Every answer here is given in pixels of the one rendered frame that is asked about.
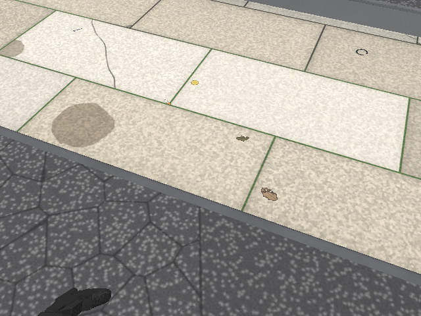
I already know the left robot hand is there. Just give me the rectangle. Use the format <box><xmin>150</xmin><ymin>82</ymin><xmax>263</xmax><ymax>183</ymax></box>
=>
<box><xmin>38</xmin><ymin>288</ymin><xmax>111</xmax><ymax>316</ymax></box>

